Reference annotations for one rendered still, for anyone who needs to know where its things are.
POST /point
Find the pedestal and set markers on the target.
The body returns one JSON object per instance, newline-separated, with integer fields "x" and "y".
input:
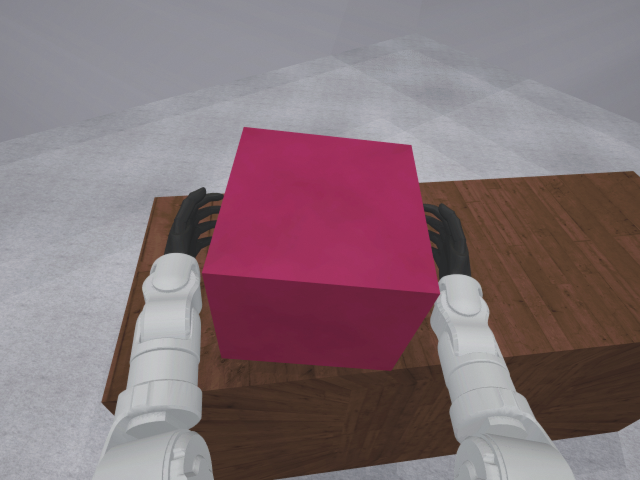
{"x": 558, "y": 261}

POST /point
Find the robot left hand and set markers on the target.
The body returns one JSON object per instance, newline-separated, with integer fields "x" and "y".
{"x": 185, "y": 231}

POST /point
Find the robot right forearm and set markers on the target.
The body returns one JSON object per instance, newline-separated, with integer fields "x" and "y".
{"x": 483, "y": 397}

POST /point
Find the robot right upper arm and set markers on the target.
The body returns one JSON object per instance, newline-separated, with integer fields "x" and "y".
{"x": 485, "y": 456}

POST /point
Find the robot right hand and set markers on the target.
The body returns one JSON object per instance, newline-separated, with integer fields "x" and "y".
{"x": 452, "y": 256}

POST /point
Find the robot left upper arm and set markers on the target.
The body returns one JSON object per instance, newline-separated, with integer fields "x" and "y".
{"x": 175, "y": 455}

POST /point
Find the robot left forearm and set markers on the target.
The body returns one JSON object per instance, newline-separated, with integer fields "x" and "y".
{"x": 162, "y": 392}

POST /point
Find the carton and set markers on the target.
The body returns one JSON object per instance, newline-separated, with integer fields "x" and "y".
{"x": 321, "y": 253}

